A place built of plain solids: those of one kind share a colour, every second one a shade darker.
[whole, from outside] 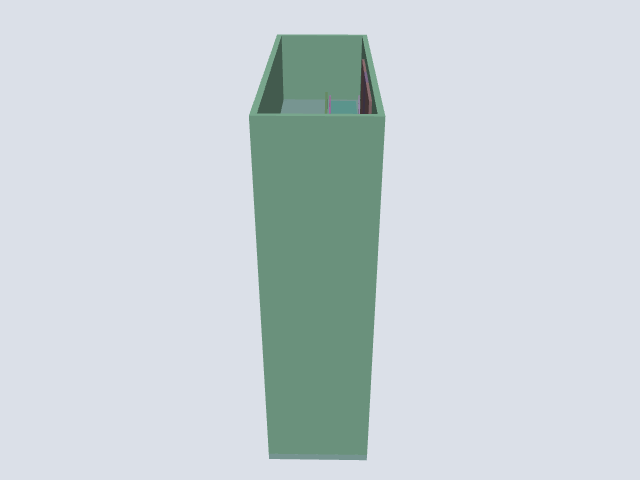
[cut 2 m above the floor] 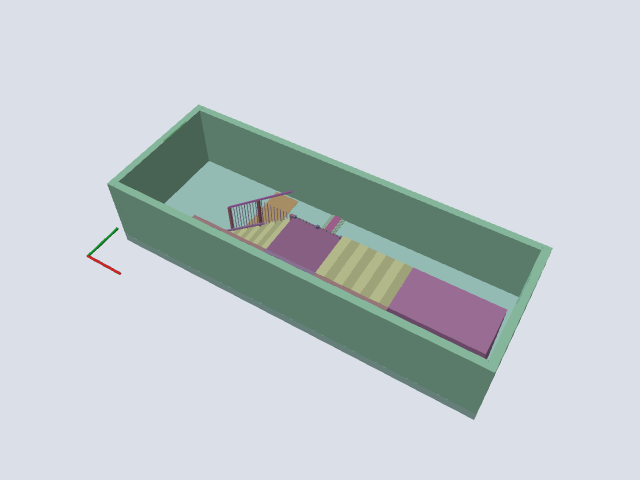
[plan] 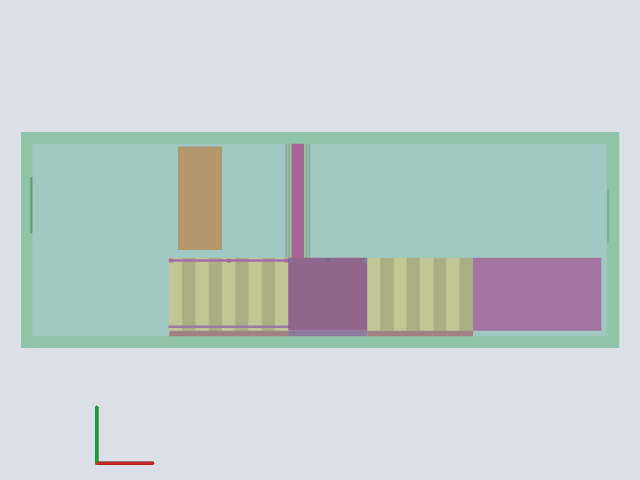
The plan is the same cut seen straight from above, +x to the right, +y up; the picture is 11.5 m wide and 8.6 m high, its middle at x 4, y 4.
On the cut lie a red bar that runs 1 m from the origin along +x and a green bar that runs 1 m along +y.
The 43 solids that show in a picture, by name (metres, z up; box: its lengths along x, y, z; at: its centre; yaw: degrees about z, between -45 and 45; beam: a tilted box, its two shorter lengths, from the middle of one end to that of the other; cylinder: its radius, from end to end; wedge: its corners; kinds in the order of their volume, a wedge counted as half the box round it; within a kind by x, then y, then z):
{
 "wall_1": {"box": [0.21, 3.87, 13.79], "at": [-1.25, 4.0, 6.9]},
 "wall_2": {"box": [10.29, 0.21, 13.79], "at": [4.0, 2.17, 6.9]},
 "wall_3": {"box": [10.29, 0.21, 13.79], "at": [4.0, 5.83, 6.9]},
 "wall_4": {"box": [0.22, 3.87, 13.79], "at": [9.25, 4.0, 6.9]},
 "landing_slab_1": {"box": [1.42, 1.31, 1.93], "at": [4.14, 3.03, 0.97]},
 "landing_slab_2": {"box": [2.31, 1.31, 3.66], "at": [7.89, 3.03, 1.83]},
 "floor_slab_1": {"box": [10.72, 3.87, 0.3], "at": [4.0, 4.0, -0.15]},
 "floor_slab_2": {"box": [2.1, 2.15, 0.27], "at": [7.9, 4.65, 10.86]},
 "floor_slab_3": {"box": [0.19, 3.25, 0.27], "at": [9.04, 4.1, 10.86]},
 "tread_slab_1": {"box": [0.25, 1.31, 0.19], "at": [1.41, 3.03, 0.1]},
 "tread_slab_2": {"box": [0.25, 1.31, 0.38], "at": [1.65, 3.03, 0.19]},
 "tread_slab_3": {"box": [0.25, 1.31, 0.58], "at": [1.89, 3.03, 0.29]},
 "tread_slab_4": {"box": [0.25, 1.31, 0.77], "at": [2.13, 3.03, 0.39]},
 "tread_slab_5": {"box": [0.25, 1.31, 0.96], "at": [2.37, 3.03, 0.48]},
 "tread_slab_6": {"box": [0.25, 1.31, 1.16], "at": [2.61, 3.03, 0.58]},
 "tread_slab_7": {"box": [0.25, 1.31, 1.35], "at": [2.84, 3.03, 0.68]},
 "tread_slab_8": {"box": [0.25, 1.31, 1.54], "at": [3.08, 3.03, 0.77]},
 "tread_slab_9": {"box": [0.25, 1.31, 1.74], "at": [3.32, 3.03, 0.87]},
 "tread_slab_10": {"box": [0.25, 1.31, 2.12], "at": [4.97, 3.03, 1.06]},
 "tread_slab_11": {"box": [0.25, 1.31, 2.31], "at": [5.2, 3.03, 1.16]},
 "tread_slab_12": {"box": [0.25, 1.31, 2.51], "at": [5.44, 3.03, 1.26]},
 "tread_slab_13": {"box": [0.25, 1.31, 2.7], "at": [5.67, 3.03, 1.35]},
 "tread_slab_14": {"box": [0.25, 1.31, 2.89], "at": [5.91, 3.03, 1.45]},
 "tread_slab_15": {"box": [0.25, 1.31, 3.09], "at": [6.15, 3.03, 1.54]},
 "tread_slab_16": {"box": [0.25, 1.31, 3.28], "at": [6.38, 3.03, 1.64]},
 "tread_slab_17": {"box": [0.25, 1.31, 3.47], "at": [6.62, 3.03, 1.74]},
 "wall_wall_1": {"box": [2.14, 0.1, 13.39], "at": [2.37, 2.33, 6.7]},
 "wall_wall_2": {"box": [1.89, 0.1, 13.39], "at": [5.8, 2.33, 6.7]},
 "wall_land_wall_1": {"box": [1.42, 0.1, 13.39], "at": [4.15, 2.33, 6.7]},
 "landing_top_slab_1": {"box": [2.31, 1.31, 0.3], "at": [7.89, 3.03, 10.85]},
 "guard_panel_1": {"box": [5.5, 0.1, 1.06], "at": [4.0, 3.77, 11.53]},
 "corr_cablecover_1": {"box": [0.45, 2.04, 0.09], "at": [3.6, 4.7, -0.04]},
 "corr_cablecover_2": {"box": [0.4, 2.04, 0.09], "at": [3.6, 4.7, -0.03]},
 "corr_cablecover_3": {"box": [0.34, 2.04, 0.09], "at": [3.6, 4.7, -0.02]},
 "corr_cablecover_4": {"box": [0.28, 2.04, 0.09], "at": [3.6, 4.7, -0.01]},
 "corr_mat_top_1": {"box": [0.79, 1.85, 0.09], "at": [1.85, 4.75, -0.04]},
 "door_front_leaf_1": {"box": [0.045, 1.01, 2.11], "at": [-1.17, 4.63, 1.05]},
 "door_leaf_1": {"box": [0.045, 0.97, 2.09], "at": [9.16, 4.43, 1.04]},
 "corr_cablecover_top_1": {"box": [0.23, 2.04, 0.09], "at": [3.6, 4.7, 0.0]},
 "posts_1": {"box": [0.07, 0.07, 0.95], "at": [1.34, 3.63, 0.67]},
 "posts_2": {"box": [0.07, 0.07, 1.01], "at": [2.37, 3.63, 1.47]},
 "rail_top_1": {"beam": [0.048, 0.048], "from": [1.3, 3.63, 1.11], "to": [3.44, 3.63, 2.85]},
 "handrail_rail_1": {"beam": [0.045, 0.045], "from": [1.3, 2.44, 1.11], "to": [3.44, 2.44, 2.85]}
}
